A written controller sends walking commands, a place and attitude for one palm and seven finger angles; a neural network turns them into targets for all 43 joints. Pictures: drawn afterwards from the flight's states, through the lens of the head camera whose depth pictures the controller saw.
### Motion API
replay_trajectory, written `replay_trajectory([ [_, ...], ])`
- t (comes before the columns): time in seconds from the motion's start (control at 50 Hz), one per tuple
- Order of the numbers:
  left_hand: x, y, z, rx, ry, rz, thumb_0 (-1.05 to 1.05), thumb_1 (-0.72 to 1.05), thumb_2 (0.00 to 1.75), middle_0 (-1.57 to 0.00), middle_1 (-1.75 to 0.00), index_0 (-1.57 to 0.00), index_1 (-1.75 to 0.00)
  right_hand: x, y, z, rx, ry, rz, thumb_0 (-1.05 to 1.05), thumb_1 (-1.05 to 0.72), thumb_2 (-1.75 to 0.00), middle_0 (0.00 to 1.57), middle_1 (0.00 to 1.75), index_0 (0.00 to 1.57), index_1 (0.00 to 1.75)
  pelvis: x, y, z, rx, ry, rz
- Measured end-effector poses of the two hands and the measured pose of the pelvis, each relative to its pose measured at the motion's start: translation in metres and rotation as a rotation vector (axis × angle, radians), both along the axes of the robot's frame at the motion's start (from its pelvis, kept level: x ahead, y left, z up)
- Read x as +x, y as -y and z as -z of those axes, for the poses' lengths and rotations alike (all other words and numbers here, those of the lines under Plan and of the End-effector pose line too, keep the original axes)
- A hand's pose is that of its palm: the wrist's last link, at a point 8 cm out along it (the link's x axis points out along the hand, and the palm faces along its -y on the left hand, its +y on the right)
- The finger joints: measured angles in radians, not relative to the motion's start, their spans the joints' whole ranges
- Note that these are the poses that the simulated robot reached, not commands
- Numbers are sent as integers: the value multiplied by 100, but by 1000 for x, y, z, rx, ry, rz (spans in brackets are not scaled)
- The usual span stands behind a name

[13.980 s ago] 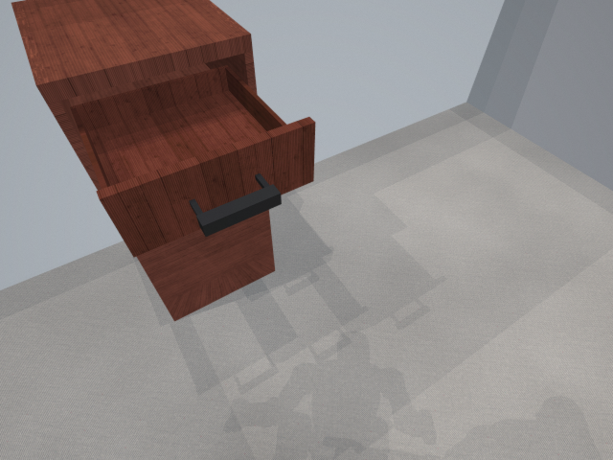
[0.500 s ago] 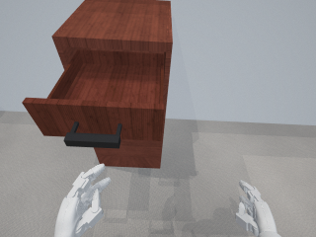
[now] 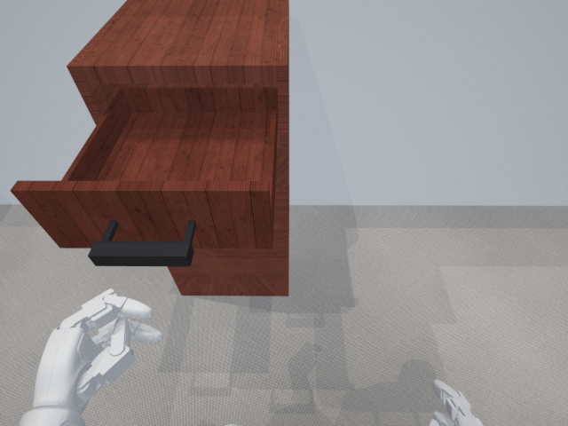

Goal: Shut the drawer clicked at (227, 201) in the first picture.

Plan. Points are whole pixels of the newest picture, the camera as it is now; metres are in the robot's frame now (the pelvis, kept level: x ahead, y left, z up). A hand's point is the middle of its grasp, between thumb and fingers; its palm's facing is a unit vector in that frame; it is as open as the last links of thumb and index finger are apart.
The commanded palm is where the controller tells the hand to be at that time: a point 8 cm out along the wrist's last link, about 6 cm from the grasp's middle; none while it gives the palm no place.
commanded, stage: raise the hand and make a fist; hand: left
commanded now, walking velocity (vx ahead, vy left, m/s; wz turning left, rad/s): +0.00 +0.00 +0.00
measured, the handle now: (147, 240) +0.36 +0.22 +0.07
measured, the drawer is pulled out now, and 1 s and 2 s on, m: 0.29 0.29 0.29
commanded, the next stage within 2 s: bring the fist close to the handle in 1.06 s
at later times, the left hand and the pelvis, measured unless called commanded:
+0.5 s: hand (108, 353) +0.18 +0.18 +0.14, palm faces +0.01 -1.00 -0.03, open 3.2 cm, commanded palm +0.14 +0.23 +0.15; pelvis +0.01 +0.04 +0.02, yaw +1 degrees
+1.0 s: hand (101, 349) +0.17 +0.18 +0.16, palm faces +0.05 -0.99 -0.10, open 3.3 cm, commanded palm +0.14 +0.23 +0.17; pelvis +0.01 +0.02 +0.02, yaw +1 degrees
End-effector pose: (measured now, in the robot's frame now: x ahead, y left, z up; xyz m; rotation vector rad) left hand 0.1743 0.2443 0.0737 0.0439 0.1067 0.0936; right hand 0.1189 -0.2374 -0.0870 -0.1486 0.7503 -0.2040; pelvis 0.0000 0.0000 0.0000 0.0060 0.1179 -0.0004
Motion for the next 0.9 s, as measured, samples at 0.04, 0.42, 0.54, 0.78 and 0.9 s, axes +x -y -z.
replay_trajectory([
  [0.04, -8, -10, -12, 42, 39, -40, 2, 90, 90, -91, -107, -91, -107, 1, 8, -3, -24, -12, 1, 1, -90, -90, 20, 30, 20, 30, 5, -2, -2, 0, -2, -2],
  [0.42, -17, 6, -64, -7, 200, 64, 2, 90, 90, -129, -148, -129, -148, 105, -72, -65, 35, 347, -221, 1, -90, -90, 20, 30, 20, 30, 15, -35, -13, -24, 48, -26],
  [0.54, -22, 13, -67, -1, 130, 103, 2, 90, 90, -136, -156, -136, -156, 103, -94, -68, 75, 336, -265, 1, -90, -90, 20, 30, 20, 30, 12, -38, -16, -24, 80, -27],
  [0.78, -21, 11, -94, 17, 201, 75, 2, 90, 90, -140, -160, -140, -160, 68, -71, -55, 49, 250, -233, 1, -90, -90, 20, 30, 20, 30, 6, -33, -21, -22, 115, -27],
  [0.9, -19, 20, -78, 22, 89, 104, 2, 90, 90, -140, -160, -140, -160, 56, -47, -54, 28, 236, -172, 1, -90, -90, 20, 30, 20, 30, 5, -25, -24, -12, 117, -16],
])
